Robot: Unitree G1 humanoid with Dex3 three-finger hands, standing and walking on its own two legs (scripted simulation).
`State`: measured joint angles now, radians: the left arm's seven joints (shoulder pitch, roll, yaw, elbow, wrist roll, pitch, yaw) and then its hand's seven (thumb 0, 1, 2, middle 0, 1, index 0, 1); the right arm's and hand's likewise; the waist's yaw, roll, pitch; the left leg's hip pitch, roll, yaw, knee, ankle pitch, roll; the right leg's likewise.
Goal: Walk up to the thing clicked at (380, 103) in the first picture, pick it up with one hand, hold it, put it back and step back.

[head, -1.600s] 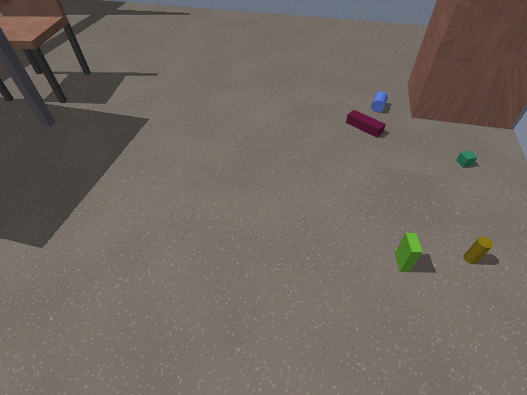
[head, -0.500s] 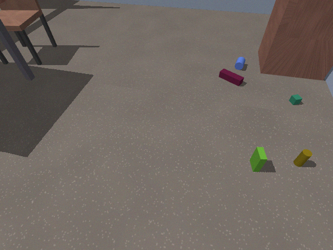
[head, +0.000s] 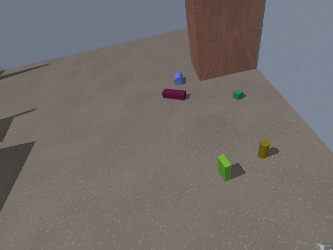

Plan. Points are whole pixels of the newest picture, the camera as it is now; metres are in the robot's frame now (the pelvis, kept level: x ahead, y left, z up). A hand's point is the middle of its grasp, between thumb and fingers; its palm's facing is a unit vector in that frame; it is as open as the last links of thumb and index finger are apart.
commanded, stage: walk up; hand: left
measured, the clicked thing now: (178, 78) +1.94 +0.17 -0.70
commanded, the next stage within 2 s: none
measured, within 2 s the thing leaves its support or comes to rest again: neither
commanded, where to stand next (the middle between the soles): +1.70 +0.54 m, yaw -89 degrees
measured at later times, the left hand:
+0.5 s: hand (108, 146) +0.54 +0.33 -0.12, palm faces -0.39 -0.79 -0.48, open 7.4 cm
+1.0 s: hand (136, 90) +0.89 +0.27 -0.10, palm faces -0.48 -0.70 -0.53, open 7.3 cm
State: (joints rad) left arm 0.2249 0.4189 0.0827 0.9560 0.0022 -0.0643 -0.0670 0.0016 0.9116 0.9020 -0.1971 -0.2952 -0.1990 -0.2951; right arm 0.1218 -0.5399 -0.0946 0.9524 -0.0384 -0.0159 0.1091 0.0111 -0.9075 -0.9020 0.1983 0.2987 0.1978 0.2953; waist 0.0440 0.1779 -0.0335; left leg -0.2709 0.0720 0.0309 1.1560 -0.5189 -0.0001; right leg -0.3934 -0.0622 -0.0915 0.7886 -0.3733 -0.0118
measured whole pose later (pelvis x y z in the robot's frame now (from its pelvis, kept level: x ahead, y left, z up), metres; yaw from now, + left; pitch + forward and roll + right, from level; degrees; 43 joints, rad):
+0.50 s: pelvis +0.34 +0.08 +0.02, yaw -21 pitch +1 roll -1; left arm 0.24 0.49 0.06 0.94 -0.01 -0.09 0.03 0.01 0.91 0.90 -0.20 -0.30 -0.20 -0.30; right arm 0.18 -0.42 -0.10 0.82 -0.03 -0.02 0.10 0.00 -0.91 -0.90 0.20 0.30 0.20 0.30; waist -0.07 0.00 0.08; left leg -0.40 0.04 0.08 0.63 -0.24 0.02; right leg -0.39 -0.01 0.07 1.21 -0.40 -0.06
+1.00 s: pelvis +0.68 +0.07 +0.01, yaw -36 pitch -3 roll -2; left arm 0.33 0.38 0.03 0.86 -0.01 -0.08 0.08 0.00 0.90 0.90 -0.21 -0.30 -0.21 -0.30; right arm 0.18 -0.43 -0.07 0.70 -0.06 0.04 0.12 0.01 -0.90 -0.90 0.21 0.30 0.20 0.30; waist -0.01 0.15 0.08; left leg -0.59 0.10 -0.14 1.23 -0.35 -0.02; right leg -0.30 -0.04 -0.07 0.66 -0.30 0.01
